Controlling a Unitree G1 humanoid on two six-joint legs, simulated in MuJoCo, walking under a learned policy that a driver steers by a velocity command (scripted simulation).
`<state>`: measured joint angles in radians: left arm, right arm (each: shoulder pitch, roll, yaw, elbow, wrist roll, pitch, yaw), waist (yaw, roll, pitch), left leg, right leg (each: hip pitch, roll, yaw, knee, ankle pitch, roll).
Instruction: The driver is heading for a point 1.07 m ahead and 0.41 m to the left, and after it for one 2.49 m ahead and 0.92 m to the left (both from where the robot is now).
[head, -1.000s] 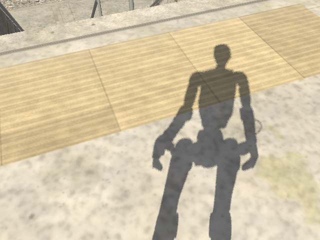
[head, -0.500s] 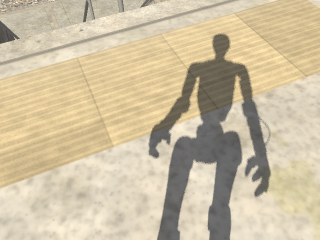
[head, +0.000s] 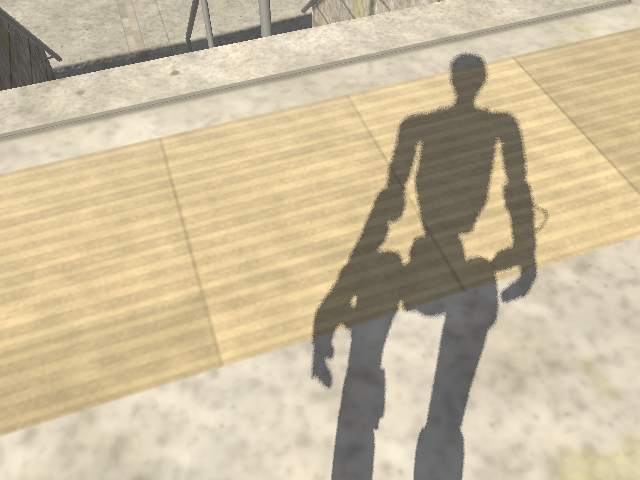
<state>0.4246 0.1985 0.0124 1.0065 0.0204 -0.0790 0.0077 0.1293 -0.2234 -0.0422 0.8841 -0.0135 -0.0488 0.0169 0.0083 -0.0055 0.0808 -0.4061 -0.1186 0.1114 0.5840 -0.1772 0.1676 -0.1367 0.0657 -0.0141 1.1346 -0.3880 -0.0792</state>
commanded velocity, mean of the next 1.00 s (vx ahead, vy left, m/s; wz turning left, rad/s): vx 0.50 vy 0.00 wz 0.53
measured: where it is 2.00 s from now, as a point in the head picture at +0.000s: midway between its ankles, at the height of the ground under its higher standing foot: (156, 281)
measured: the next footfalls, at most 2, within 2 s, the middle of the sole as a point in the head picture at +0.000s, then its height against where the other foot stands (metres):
right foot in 0.48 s outside the picture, level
left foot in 1.02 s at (240, 410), level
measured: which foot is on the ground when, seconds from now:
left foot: down 0.00-0.50, up 0.52-1.00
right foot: up 0.00-0.46, down 0.48-1.00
